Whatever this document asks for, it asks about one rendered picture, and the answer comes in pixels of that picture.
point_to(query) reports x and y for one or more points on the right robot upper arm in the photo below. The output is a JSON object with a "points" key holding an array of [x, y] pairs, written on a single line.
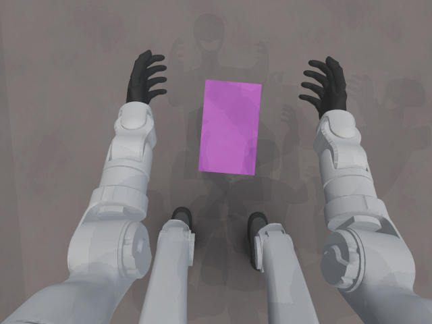
{"points": [[374, 272]]}

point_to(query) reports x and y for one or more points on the robot thigh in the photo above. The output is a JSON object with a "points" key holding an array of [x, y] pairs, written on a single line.
{"points": [[288, 298], [166, 296]]}

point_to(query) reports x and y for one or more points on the right robot hand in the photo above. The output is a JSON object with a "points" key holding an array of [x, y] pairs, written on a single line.
{"points": [[333, 93]]}

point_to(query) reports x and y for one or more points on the robot right forearm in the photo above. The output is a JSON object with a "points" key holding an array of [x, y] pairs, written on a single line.
{"points": [[350, 195]]}

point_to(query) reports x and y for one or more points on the carton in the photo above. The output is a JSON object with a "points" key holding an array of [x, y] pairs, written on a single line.
{"points": [[230, 124]]}

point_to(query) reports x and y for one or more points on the robot left thigh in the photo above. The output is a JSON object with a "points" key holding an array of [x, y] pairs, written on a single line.
{"points": [[166, 296]]}

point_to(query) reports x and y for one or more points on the robot left forearm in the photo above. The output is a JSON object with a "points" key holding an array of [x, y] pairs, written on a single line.
{"points": [[122, 191]]}

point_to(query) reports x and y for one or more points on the left robot hand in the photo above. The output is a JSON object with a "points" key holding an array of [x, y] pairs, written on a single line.
{"points": [[139, 85]]}

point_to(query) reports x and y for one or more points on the left robot upper arm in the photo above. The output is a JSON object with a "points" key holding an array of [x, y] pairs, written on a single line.
{"points": [[105, 258]]}

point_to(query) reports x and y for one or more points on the robot right thigh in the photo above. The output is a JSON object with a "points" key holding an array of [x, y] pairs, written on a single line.
{"points": [[288, 298]]}

